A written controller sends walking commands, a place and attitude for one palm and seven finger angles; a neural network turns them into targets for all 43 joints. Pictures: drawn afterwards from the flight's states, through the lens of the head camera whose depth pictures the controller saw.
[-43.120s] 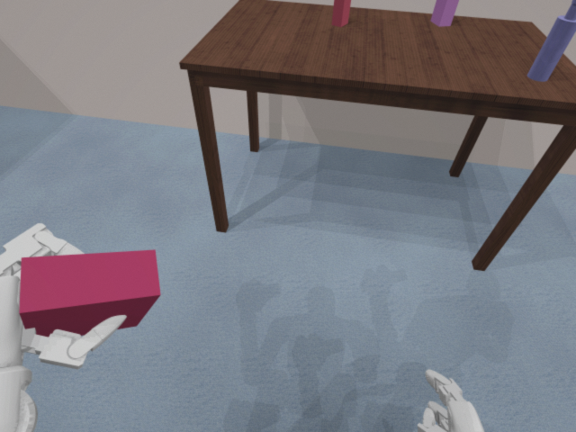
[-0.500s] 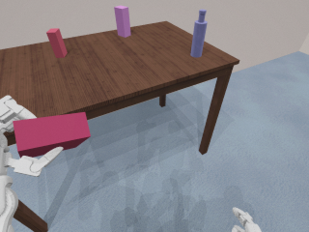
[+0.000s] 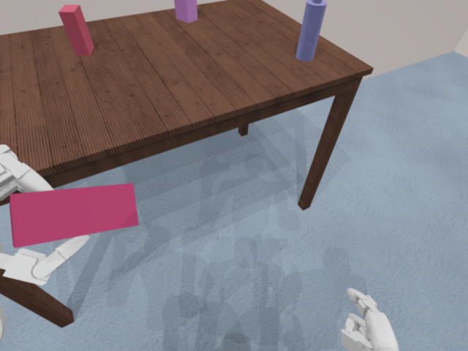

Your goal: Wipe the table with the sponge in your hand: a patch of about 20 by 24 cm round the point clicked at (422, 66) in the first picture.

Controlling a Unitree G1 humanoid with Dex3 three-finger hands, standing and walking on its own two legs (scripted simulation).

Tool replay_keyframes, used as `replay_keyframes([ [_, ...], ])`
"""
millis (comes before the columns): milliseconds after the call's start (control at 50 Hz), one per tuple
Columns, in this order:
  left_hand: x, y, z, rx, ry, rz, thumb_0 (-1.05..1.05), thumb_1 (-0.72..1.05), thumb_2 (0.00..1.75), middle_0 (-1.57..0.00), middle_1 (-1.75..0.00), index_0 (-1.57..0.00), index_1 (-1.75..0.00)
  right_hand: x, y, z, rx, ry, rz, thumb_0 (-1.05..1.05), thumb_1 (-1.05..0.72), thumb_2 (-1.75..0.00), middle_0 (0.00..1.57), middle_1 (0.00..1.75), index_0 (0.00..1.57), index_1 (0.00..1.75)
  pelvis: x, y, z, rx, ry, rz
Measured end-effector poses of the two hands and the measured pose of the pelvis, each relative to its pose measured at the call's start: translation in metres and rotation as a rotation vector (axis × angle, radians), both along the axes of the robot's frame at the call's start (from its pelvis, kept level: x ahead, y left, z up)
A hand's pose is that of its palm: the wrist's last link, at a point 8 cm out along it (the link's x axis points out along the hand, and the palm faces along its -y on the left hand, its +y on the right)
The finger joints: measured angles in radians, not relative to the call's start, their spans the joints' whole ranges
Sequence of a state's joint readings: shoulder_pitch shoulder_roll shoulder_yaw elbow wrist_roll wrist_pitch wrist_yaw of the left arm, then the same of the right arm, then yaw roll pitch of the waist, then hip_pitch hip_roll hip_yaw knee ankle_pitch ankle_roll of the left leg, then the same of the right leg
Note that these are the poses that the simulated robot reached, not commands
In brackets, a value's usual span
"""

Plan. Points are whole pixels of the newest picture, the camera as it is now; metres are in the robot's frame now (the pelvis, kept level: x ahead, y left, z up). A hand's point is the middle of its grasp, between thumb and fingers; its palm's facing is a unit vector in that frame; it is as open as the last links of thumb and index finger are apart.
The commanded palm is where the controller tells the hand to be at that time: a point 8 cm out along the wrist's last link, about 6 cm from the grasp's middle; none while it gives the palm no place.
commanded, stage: stop stepping back and stand still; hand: left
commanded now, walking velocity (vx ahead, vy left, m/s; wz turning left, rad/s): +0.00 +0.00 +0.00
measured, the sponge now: (85, 213) +0.24 +0.20 +0.18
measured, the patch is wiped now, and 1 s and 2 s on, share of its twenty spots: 1.00 1.00 1.00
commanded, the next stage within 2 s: stand and wait in 0.42 s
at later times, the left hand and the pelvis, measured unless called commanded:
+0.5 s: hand out of the picture +0.19 +0.25 +0.23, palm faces +0.45 -0.81 -0.37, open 9.0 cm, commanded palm +0.13 +0.30 +0.25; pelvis -0.03 +0.01 +0.00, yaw +1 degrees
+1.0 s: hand out of the picture +0.20 +0.25 +0.23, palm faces +0.46 -0.80 -0.38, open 9.0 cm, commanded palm +0.14 +0.30 +0.25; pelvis -0.02 +0.01 +0.00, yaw +0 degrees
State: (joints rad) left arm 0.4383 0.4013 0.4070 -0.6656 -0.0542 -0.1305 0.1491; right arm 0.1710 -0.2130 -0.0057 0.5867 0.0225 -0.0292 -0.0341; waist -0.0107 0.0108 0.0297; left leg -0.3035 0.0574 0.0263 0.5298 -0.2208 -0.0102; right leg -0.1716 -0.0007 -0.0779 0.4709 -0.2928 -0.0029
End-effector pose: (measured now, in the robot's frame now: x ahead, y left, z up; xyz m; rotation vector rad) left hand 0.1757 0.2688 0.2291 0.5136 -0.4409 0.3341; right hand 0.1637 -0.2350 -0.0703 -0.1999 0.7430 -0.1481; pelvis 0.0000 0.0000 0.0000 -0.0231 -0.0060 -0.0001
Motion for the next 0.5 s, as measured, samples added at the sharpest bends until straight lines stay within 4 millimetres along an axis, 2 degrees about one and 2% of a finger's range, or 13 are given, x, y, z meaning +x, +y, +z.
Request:
replay_keyframes([
  [140,-0.021,0.015,0.022,0.041,-0.116,0.04,-0.02,-0.47,1.08,-0.84,-1.44,-0.89,-1.46,-0.011,0.015,-0.001,0.003,0.009,0.025,0.02,-0.9,-0.9,0.2,0.3,0.2,0.3,-0.013,0.006,0.001,-0.011,-0.005,0.006],
  [240,-0.022,0.026,0.015,-0.01,-0.098,0.074,-0.02,-0.47,1.08,-0.84,-1.44,-0.89,-1.47,-0.019,0.026,-0.003,0.031,0.0,0.029,0.02,-0.9,-0.9,0.2,0.3,0.21,0.3,-0.019,0.011,0.002,-0.016,-0.011,0.004],
  [360,-0.023,0.022,0.001,-0.046,-0.046,0.04,-0.02,-0.47,1.08,-0.84,-1.44,-0.88,-1.47,-0.028,0.033,-0.003,0.029,0.006,0.034,0.02,-0.9,-0.9,0.2,0.3,0.21,0.3,-0.025,0.014,0.002,-0.018,-0.009,0.005],
  [500,-0.031,0.02,0.012,0.014,-0.077,0.017,-0.02,-0.47,1.08,-0.84,-1.44,-0.89,-1.46,-0.033,0.031,-0.005,0.012,0.028,0.038,0.02,-0.9,-0.9,0.21,0.3,0.21,0.3,-0.027,0.014,0.002,-0.018,-0.003,0.01],
])
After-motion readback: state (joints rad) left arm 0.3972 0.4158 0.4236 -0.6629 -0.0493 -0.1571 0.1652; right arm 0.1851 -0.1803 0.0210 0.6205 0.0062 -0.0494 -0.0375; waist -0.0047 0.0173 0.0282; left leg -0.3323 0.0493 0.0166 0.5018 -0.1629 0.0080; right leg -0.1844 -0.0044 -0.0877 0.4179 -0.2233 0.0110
